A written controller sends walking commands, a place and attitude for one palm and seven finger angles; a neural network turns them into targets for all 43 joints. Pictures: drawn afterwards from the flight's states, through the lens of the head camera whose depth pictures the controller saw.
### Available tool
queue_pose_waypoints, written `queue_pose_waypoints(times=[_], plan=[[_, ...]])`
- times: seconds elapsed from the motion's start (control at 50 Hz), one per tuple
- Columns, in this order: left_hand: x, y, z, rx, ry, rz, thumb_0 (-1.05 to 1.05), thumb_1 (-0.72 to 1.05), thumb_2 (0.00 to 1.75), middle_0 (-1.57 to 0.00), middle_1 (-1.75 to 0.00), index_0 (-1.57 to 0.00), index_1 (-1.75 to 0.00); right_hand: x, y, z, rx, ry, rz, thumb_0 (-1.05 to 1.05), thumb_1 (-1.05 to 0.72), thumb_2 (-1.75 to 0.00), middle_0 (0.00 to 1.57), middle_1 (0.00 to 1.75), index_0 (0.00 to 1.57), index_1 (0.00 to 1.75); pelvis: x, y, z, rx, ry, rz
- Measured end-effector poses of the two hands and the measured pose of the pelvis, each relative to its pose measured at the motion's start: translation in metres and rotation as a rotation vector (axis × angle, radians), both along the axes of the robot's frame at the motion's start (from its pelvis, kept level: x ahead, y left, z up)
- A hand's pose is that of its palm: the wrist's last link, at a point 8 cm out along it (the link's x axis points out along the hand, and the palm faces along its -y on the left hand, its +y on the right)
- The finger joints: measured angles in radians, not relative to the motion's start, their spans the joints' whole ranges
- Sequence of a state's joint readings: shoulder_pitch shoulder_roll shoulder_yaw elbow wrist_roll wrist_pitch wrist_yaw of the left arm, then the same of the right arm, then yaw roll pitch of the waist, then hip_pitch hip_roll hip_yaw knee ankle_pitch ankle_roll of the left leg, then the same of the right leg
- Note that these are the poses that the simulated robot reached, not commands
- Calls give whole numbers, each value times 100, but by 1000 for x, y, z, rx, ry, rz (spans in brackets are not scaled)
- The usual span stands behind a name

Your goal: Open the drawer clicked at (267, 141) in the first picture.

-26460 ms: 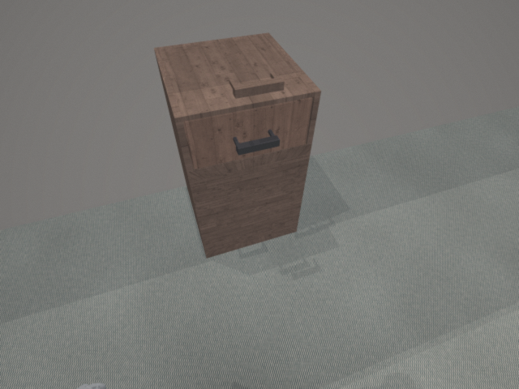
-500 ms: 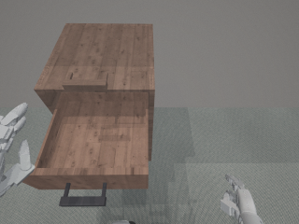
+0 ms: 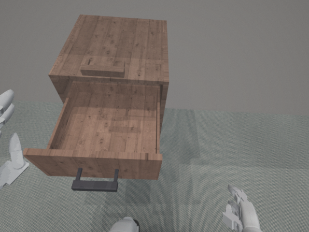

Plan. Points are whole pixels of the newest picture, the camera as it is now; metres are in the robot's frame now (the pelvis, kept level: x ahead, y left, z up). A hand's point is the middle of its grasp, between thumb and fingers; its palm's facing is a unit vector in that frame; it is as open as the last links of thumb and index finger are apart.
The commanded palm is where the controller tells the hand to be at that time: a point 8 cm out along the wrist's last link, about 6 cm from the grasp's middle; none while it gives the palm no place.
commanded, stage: step back with the hand held close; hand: left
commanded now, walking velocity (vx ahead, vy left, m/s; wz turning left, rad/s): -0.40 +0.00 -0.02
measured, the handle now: (96, 178) +0.27 +0.19 -0.12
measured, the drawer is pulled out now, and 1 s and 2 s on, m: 0.30 0.30 0.30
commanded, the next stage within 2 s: stop stepping back and stand still in 0.54 s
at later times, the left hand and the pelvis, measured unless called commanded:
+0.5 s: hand (30, 205) +0.14 +0.20 +0.16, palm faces +0.22 -0.85 -0.49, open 7.5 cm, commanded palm +0.07 +0.25 +0.19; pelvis -0.08 -0.02 +0.01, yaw -3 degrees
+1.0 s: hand out of the picture -0.02 +0.15 +0.17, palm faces +0.31 -0.82 -0.47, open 7.5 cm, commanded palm -0.09 +0.21 +0.19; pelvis -0.21 -0.07 +0.02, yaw +1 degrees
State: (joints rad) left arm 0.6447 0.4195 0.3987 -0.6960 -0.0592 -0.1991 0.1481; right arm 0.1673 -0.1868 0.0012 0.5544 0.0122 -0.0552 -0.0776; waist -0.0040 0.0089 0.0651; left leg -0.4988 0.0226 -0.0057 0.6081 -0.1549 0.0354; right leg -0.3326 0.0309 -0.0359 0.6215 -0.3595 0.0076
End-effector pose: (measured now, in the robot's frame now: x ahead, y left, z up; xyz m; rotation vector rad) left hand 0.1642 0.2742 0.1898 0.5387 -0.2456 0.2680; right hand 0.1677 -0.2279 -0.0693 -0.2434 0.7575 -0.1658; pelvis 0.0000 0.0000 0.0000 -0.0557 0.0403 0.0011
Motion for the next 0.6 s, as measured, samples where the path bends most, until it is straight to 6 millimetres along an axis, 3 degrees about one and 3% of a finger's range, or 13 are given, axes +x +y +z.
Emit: queue_pose_waypoints(times=[0.08, 0.26, 0.38, 0.48, 0.6], plan=[[-4, -3, 6, 39, -14, -10, 2, 89, 90, -21, -30, -21, -30, -8, 3, -1, 23, -19, 19, 1, -90, -90, 20, 30, 20, 30, -10, -5, -1, 13, 17, -16], [-27, -40, 9, 42, 10, -124, 2, 89, 90, -22, -30, -21, -30, -37, -15, -9, 71, -13, -2, 1, -90, -90, 20, 30, 20, 30, -40, -19, -1, 4, -2, -31], [-35, -26, 5, 25, 17, -61, 2, 88, 90, -22, -30, -21, -30, -61, -32, -3, 4, 40, -87, 1, -90, -90, 20, 30, 20, 30, -45, -15, 4, 31, 14, -27], [-47, -24, -5, 2, 58, -60, 2, 89, 90, -21, -30, -21, -30, -76, -32, 6, 5, 11, -66, 1, -91, -90, 20, 30, 20, 30, -73, -18, 7, 56, 18, -58], [-87, -59, 5, 9, 57, -141, 2, 89, 90, -21, -30, -21, -30, -105, -32, 6, 46, -44, -5, 1, -90, -90, 20, 30, 20, 30, -112, -33, 6, 42, 28, -79]])
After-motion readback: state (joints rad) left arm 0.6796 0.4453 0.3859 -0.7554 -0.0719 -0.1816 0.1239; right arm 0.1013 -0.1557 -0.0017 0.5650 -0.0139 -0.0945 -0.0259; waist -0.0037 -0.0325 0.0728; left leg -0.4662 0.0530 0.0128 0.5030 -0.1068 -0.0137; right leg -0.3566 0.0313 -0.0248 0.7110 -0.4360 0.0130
